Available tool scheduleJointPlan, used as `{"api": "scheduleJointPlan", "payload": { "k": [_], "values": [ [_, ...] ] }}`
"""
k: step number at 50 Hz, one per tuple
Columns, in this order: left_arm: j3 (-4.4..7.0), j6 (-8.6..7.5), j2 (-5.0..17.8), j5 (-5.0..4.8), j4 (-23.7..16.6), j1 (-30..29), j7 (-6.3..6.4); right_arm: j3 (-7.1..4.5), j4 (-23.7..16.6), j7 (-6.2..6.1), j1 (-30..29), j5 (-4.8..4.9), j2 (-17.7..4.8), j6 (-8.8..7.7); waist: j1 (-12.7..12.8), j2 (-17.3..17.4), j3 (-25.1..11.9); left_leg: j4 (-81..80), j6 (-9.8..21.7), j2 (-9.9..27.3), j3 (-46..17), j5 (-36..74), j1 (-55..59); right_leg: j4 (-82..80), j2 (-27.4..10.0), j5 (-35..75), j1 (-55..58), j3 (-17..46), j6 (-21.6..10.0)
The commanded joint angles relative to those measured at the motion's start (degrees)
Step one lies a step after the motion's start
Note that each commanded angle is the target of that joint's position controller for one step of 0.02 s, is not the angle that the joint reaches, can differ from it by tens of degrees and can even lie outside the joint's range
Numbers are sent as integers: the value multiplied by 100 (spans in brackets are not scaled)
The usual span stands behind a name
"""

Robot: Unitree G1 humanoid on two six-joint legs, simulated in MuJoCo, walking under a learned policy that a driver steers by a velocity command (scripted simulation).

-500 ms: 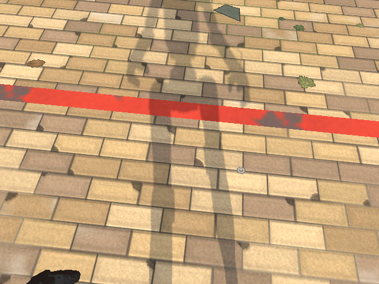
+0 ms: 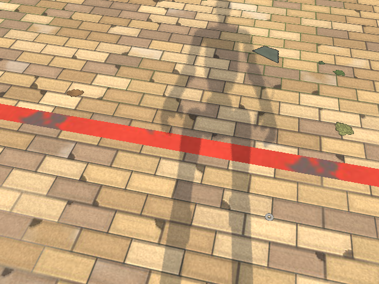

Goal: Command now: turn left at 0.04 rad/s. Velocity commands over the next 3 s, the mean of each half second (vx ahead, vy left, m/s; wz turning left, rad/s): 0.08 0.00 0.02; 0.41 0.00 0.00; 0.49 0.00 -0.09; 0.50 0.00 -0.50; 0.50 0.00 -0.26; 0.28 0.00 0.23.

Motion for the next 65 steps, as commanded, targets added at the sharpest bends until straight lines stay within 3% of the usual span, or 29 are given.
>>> {"api": "scheduleJointPlan", "payload": {
  "k": [1, 15, 17, 18, 20, 21, 23, 25, 26, 27, 28, 29, 30, 33, 39, 44, 47, 48, 49, 50, 51, 52, 53, 54, 55, 57, 59, 63, 65],
  "values": [
    [162, -82, 575, -27, -266, -181, 58, -128, -298, -30, -83, 37, -630, -225, 29, 392, -78, -925, 225, 288, -321, 75, -754, -219, -212, 173, 762, 231, -176],
    [228, 39, 618, -98, 474, -119, 159, -94, 103, -67, 231, 96, -482, -239, -33, 94, -188, -741, 243, 138, -114, 1221, -331, -76, -250, 1106, 1030, 254, -106],
    [222, 70, 554, -122, 643, -26, 166, -126, 254, -73, 410, 132, -540, -210, -58, 299, -164, -1011, 387, 137, -196, -163, -338, 119, 18, -282, 916, -36, -101],
    [237, 63, 575, -150, 662, -90, 167, -176, 256, -79, 426, 167, -691, -199, -108, 531, 52, -1233, 594, 279, -470, -1121, -394, 402, 208, -1175, 558, -236, -97],
    [240, -79, 584, -222, 514, -456, 131, -247, 250, -91, 587, 230, -957, -259, -285, 1021, 645, -1949, 1120, 1075, -1621, -2463, -213, 1056, 265, -1543, -531, -417, -151],
    [228, -193, 551, -261, 435, -609, 96, -280, 278, -103, 592, 265, -1053, -324, -313, 1144, 926, -2127, 1345, 1437, -2118, -2474, -204, 1259, 79, -1420, -830, -254, -262],
    [230, -408, 528, -298, 469, -477, -4, -264, 299, -104, 432, 272, -967, -441, -146, 1157, 1022, -1962, 1400, 1577, -2106, -1465, 63, 969, -139, -1451, -935, -110, -480],
    [308, -507, 596, -307, 898, 454, -83, -242, 233, -64, 40, 297, -873, -440, 325, 917, 603, -1400, 1026, 1081, -1287, -493, -428, -84, 43, -771, 746, -255, -563],
    [430, -517, 907, -266, 1124, 1064, -85, -196, 113, -60, -213, 278, -729, -467, 569, 428, 347, -474, 718, 592, -638, 401, -913, -439, -214, -721, 1601, 374, -682],
    [608, -521, 1523, -270, 1313, 1761, -106, -126, -110, -80, -305, 250, -407, -547, 682, -1201, 33, 1519, 221, -296, 391, 258, -1962, -1278, -1225, -1200, 2594, 2403, -1299],
    [513, -548, 1375, -171, 1318, 2051, -152, -163, -201, -97, -359, 308, -537, -639, 769, -1536, -204, 2930, 154, -452, -64, -1262, -2856, -1990, -2089, -1231, 3063, 4170, -1849],
    [378, -583, 1026, -138, 1207, 1549, -145, -217, -153, -47, -224, 416, -698, -700, 453, -886, 92, 3607, 322, -66, -380, -1089, -3242, -1867, -2151, -1240, 2846, 3767, -1759],
    [322, -591, 849, -143, 1061, 1193, -139, -205, -59, 4, -164, 428, -651, -729, 302, -584, 195, 3682, 470, 189, -318, -550, -3297, -1859, -1889, -1250, 2631, 3093, -1549],
    [182, -532, 607, -131, 1001, 977, -119, -269, -39, 67, -338, 276, -610, -699, 155, -404, 309, 2949, 475, 619, -40, 572, -2982, -2164, -1375, -246, 2120, 1740, -1155],
    [209, -420, 997, -114, 1068, 1317, 65, -122, -361, 146, -1348, 243, -256, -628, 339, -353, 443, 886, 70, 461, 397, 1730, -2631, -2445, -1104, 927, 1684, 680, -1150],
    [244, -397, 1039, -227, 1200, 1626, 83, -93, -571, 270, -1969, 307, -405, -646, 390, -415, 680, -39, 217, 328, 374, 2202, -2225, -2461, -1367, 884, 1806, 503, -1095],
    [310, -344, 1154, -228, 1185, 1514, 84, -167, -578, 326, -1797, 294, -649, -681, 97, -454, 464, -263, 489, 185, 420, 1801, -1747, -1924, -1536, 2063, 2280, 399, -943],
    [332, -314, 1214, -209, 1157, 1432, 82, -244, -482, 315, -1406, 283, -798, -681, -154, -533, 150, -250, 604, 12, 556, 1640, -1135, -1388, -1476, 3123, 2335, 291, -863],
    [310, -267, 1152, -174, 1129, 1370, 82, -375, -202, 279, -504, 287, -999, -664, -609, -502, -395, -251, 764, -177, 695, 1553, 11, -326, -1231, 3870, 2115, 85, -724],
    [233, -242, 994, -101, 1025, 1370, 87, -486, 66, 223, 586, 265, -1280, -639, -1044, -217, -1135, -103, 1032, 388, 49, 1308, 1712, 1257, -953, 3003, 1064, -72, -533],
    [-12, -342, 122, -97, 918, 2132, 32, -597, 242, 229, 1149, 154, -1893, -626, -679, 1465, -2102, -733, 1986, 1928, -2816, -92, 3714, 3652, 130, -314, -1100, -169, -152],
    [51, -510, 454, -231, 1004, 1959, -13, -441, 251, 260, 1113, 184, -1377, -635, -772, 1443, -2279, -1793, 2067, 2166, -4251, -976, 3605, 4500, 234, -2174, -1799, 688, -237],
    [198, -608, 980, -398, 761, 1286, -38, -335, 207, 263, 525, 208, -1095, -670, -656, 1130, -1182, -1882, 1702, 1973, -3411, -985, 2765, 4779, -120, -1820, -2337, 627, -374],
    [205, -650, 1019, -401, 647, 893, -11, -271, 104, 266, 0, 193, -922, -691, -490, 677, -686, -1980, 1537, 1756, -2590, -402, 1871, 4564, -439, -1240, -2221, 481, -438],
    [232, -632, 964, -304, 640, 768, 30, -221, 75, 289, -342, 146, -765, -714, -297, 406, -359, -2121, 1441, 1521, -1935, 286, 1095, 4197, -661, -815, -1956, 403, -420],
    [244, -473, 730, -223, 704, 1023, 54, -170, 120, 322, -573, 81, -588, -766, 36, 592, -257, -2412, 1353, 1188, -1224, 869, 319, 3725, -895, -426, -1293, 445, -381],
    [234, -354, 592, -201, 673, 992, 68, -178, 250, 307, -420, 115, -659, -810, 110, 516, -125, -2617, 1459, 1127, -869, 1204, 25, 3410, -939, -269, -1301, 361, -290],
    [260, -337, 644, -111, 336, 124, 68, -212, 467, 163, 25, 122, -885, -783, -57, 324, 189, -2819, 1493, 1118, -550, 1550, 240, 2132, -948, 865, -2065, 327, -71],
    [234, -382, 568, -131, 248, -191, 17, -205, 519, 110, 121, 135, -935, -753, -144, 357, 217, -2822, 1355, 992, -197, 1721, 325, 1365, -825, 1500, -1960, 206, -57]
  ]
}}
